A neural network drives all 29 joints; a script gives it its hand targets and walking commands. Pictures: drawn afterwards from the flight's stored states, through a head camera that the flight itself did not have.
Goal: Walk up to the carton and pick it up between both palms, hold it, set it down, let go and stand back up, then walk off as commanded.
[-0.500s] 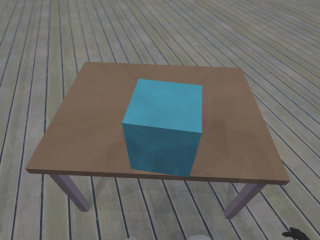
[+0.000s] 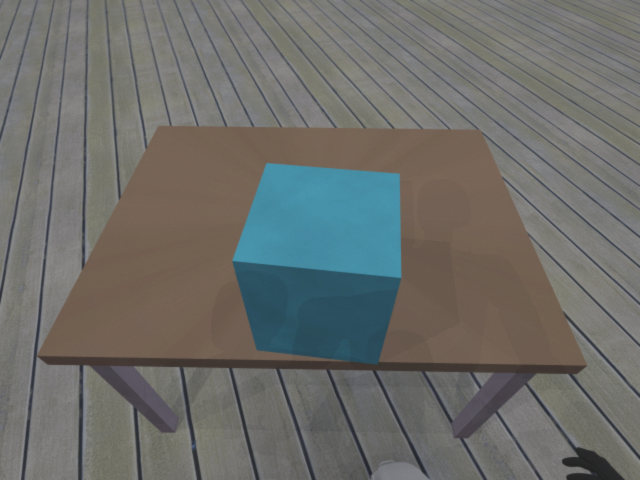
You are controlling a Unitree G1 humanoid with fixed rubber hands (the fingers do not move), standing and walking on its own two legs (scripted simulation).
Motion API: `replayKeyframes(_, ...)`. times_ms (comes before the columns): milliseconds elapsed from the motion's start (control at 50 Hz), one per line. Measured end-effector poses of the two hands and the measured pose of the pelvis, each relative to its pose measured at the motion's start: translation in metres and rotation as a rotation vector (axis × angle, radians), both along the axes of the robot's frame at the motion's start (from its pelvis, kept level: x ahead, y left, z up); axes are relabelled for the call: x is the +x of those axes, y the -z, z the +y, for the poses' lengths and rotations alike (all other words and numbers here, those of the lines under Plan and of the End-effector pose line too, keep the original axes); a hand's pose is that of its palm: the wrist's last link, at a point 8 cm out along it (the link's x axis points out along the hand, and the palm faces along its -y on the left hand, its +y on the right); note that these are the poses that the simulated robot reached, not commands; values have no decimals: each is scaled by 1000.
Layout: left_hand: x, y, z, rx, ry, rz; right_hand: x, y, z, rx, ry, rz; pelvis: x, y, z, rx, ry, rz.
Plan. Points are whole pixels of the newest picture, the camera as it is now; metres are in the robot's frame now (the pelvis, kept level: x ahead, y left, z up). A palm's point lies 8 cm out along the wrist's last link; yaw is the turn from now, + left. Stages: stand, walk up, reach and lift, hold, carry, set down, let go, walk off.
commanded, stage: walk up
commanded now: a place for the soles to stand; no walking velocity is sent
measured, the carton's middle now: (323, 267) +0.46 +0.00 -0.03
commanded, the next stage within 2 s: none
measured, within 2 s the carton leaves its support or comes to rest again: neither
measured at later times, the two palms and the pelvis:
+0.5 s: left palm out of the picture +0.07 +0.32 -0.09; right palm out of the picture +0.08 -0.35 -0.07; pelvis -0.01 -0.01 +0.00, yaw -2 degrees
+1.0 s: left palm out of the picture +0.08 +0.32 -0.08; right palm out of the picture +0.09 -0.34 -0.07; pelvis -0.01 -0.01 +0.00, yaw -3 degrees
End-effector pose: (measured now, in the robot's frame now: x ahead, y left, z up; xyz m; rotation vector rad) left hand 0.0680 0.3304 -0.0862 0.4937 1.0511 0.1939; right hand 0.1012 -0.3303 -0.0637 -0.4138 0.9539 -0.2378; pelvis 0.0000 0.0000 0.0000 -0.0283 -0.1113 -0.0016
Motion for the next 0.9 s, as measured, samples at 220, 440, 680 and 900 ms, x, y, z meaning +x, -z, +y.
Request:
replayKeyframes(220,4,-6,-21,23,30,-1,-3,8,-21,20,21,-3,-4,1,-21,19,27,8)
replayKeyframes(440,-1,-1,-10,19,30,-7,-17,7,-12,11,33,-2,-11,3,-10,4,28,-6)
replayKeyframes(680,-1,-7,-17,36,37,3,-9,10,-18,23,30,7,-12,1,-17,11,34,18)
replayKeyframes(900,6,-1,1,14,36,-8,-10,1,0,1,34,-2,-6,1,3,-14,33,0)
